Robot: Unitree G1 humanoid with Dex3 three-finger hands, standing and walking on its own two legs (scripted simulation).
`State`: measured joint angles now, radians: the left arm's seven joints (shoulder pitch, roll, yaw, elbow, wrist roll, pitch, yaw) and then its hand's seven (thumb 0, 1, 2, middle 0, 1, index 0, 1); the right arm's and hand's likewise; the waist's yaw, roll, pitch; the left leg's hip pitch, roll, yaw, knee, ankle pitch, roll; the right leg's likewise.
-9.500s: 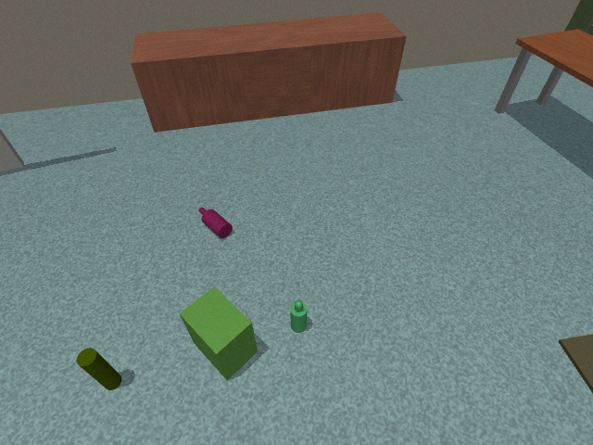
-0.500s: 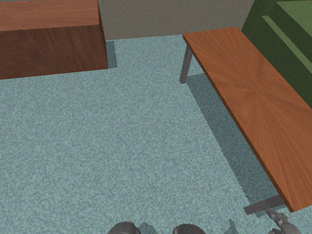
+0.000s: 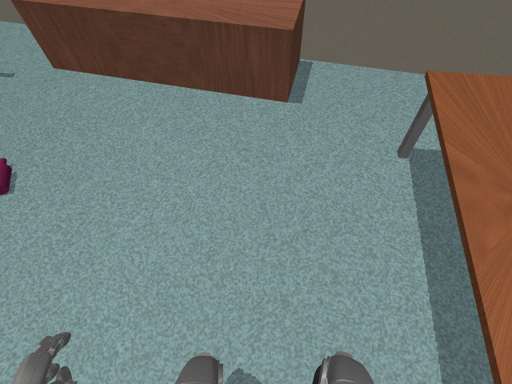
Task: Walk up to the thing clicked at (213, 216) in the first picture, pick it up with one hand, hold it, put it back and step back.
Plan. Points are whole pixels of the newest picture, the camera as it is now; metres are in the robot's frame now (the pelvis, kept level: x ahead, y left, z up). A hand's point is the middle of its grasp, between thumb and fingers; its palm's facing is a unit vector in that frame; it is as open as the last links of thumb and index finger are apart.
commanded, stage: walk up
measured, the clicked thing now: (1, 174) +1.04 +1.22 -0.70
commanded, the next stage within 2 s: stand in 1.92 s
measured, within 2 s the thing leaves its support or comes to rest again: neither
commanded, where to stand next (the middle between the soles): +0.09 +0.09 m, yaw +42 degrees
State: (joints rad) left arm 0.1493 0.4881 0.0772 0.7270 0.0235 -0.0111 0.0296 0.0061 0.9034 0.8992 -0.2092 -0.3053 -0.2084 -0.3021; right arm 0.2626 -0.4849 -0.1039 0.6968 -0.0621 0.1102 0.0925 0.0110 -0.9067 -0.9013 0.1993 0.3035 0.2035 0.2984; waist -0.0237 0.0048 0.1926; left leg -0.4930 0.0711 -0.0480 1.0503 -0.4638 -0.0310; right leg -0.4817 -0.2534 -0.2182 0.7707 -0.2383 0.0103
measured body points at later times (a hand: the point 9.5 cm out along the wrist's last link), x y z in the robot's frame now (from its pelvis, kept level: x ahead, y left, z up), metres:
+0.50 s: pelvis -0.03 +0.03 +0.03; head -0.01 +0.02 +0.47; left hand -0.15 +0.34 -0.07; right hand +0.21 -0.22 -0.09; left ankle -0.04 +0.18 -0.64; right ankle +0.04 -0.05 -0.70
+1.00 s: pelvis +0.04 +0.08 +0.01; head +0.06 +0.12 +0.46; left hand -0.10 +0.37 -0.11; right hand +0.30 -0.12 -0.09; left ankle -0.04 +0.20 -0.70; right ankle +0.16 +0.00 -0.70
